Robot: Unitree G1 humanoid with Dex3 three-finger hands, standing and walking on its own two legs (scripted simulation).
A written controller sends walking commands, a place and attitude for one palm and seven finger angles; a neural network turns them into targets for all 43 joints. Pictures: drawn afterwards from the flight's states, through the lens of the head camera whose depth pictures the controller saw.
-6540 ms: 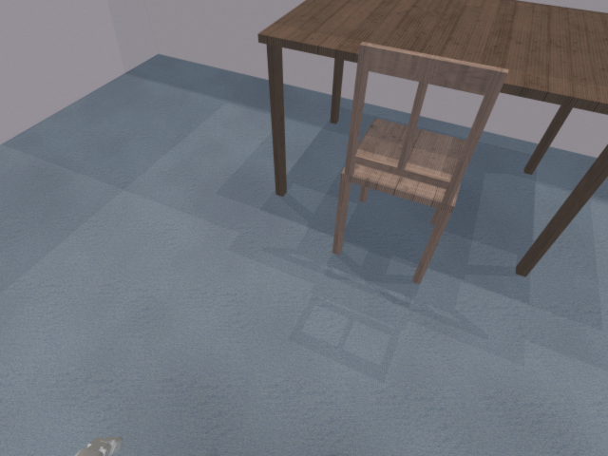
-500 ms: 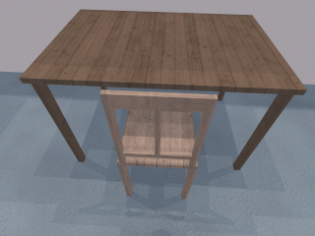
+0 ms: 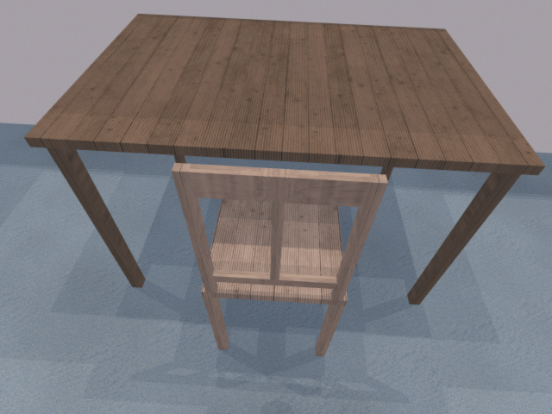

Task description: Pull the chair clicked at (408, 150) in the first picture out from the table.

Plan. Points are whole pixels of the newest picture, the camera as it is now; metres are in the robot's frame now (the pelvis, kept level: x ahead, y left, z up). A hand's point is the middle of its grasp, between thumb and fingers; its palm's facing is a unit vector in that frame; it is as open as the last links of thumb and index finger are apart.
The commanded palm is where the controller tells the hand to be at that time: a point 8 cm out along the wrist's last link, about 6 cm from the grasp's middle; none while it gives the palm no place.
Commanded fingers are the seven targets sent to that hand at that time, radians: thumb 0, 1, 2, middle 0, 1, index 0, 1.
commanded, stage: come to a stop and stand still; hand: left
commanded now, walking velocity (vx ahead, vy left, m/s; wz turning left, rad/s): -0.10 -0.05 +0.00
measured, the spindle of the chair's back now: (276, 243) +0.46 +0.03 -0.10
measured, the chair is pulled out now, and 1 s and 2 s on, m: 0.00 0.00 0.00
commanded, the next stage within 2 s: look again from close up in 1.38 s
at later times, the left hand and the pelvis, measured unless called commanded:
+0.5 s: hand out of the picture +0.03 +0.20 -0.16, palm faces +0.02 -0.96 -0.29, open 7.4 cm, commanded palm none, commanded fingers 0.00 0.90 0.90 -0.20 -0.30 -0.20 -0.30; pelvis -0.02 -0.01 +0.00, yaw +0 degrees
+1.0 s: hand out of the picture -0.01 +0.20 -0.16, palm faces -0.03 -0.97 -0.23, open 7.4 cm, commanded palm none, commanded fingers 0.00 0.90 0.90 -0.20 -0.30 -0.20 -0.30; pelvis -0.06 +0.01 +0.01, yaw +0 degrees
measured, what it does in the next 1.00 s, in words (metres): shifts its weight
